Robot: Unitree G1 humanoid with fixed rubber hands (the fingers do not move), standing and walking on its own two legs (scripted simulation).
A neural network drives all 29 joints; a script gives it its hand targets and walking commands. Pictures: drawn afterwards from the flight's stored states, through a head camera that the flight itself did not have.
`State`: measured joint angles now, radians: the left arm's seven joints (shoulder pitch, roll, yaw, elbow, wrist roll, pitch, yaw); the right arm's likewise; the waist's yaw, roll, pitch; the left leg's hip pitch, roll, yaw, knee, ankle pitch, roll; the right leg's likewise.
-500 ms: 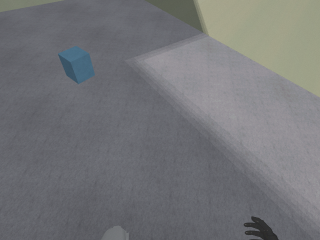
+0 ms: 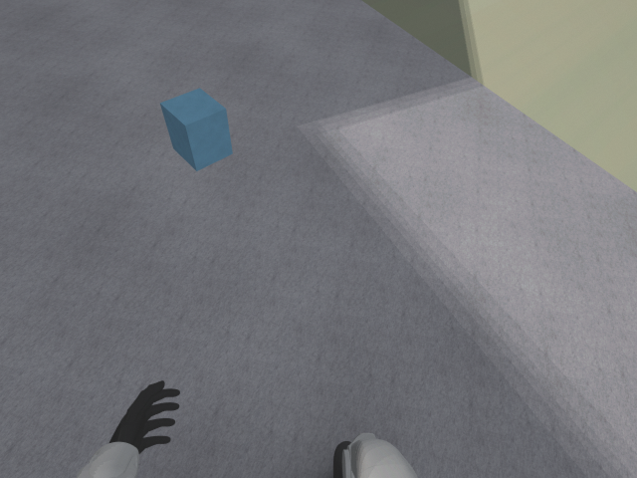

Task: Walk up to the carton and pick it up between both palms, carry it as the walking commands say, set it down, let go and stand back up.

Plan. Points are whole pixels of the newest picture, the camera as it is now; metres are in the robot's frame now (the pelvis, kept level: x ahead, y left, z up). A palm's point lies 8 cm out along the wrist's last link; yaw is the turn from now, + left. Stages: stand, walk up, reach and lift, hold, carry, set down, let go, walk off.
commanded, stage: walk up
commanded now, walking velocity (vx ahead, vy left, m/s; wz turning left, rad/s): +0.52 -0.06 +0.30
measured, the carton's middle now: (198, 129) +1.63 +0.33 -0.65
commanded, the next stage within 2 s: none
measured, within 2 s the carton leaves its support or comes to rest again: neither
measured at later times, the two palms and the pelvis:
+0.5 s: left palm out of the picture +0.11 +0.24 -0.11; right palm (386, 273) +0.45 -0.18 -0.12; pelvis +0.25 +0.01 +0.00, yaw +6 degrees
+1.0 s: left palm (128, 208) +0.64 +0.30 -0.11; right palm (390, 289) +0.41 -0.18 -0.12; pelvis +0.49 +0.06 +0.00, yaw +6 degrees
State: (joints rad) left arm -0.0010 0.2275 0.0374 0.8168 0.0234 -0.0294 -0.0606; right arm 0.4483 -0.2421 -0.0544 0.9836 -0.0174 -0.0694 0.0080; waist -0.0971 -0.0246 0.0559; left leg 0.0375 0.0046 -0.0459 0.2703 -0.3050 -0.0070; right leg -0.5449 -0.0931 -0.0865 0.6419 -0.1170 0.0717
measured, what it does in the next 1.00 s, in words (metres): walks ahead: right foot, then left foot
